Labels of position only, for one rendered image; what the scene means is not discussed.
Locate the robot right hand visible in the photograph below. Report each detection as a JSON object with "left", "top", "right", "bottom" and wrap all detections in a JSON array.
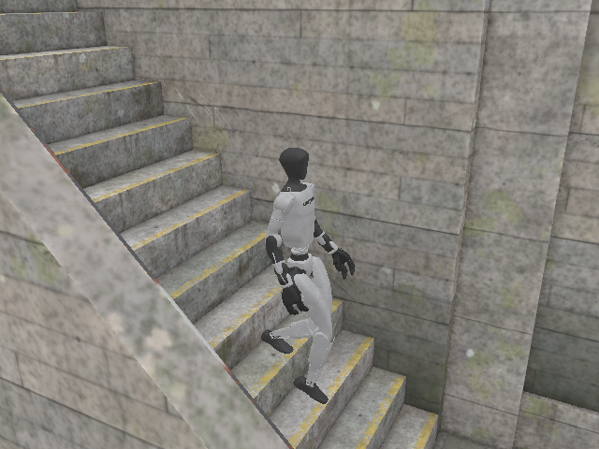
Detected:
[{"left": 281, "top": 285, "right": 309, "bottom": 315}]

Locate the robot left forearm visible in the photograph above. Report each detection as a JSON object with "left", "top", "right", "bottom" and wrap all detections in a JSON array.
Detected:
[{"left": 314, "top": 219, "right": 338, "bottom": 254}]

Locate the robot right foot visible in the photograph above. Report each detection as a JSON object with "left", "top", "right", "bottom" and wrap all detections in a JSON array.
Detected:
[{"left": 293, "top": 376, "right": 329, "bottom": 404}]

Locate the robot right upper arm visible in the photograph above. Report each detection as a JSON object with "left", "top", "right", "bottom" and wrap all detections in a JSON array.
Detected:
[{"left": 265, "top": 193, "right": 295, "bottom": 247}]

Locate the right robot shin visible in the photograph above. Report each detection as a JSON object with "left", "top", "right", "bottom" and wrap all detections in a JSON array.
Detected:
[{"left": 306, "top": 332, "right": 335, "bottom": 387}]

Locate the robot right forearm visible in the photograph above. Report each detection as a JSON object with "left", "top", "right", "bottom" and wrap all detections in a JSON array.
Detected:
[{"left": 266, "top": 236, "right": 293, "bottom": 289}]

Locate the robot left hand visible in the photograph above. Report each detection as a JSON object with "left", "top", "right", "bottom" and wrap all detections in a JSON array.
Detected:
[{"left": 332, "top": 248, "right": 355, "bottom": 279}]

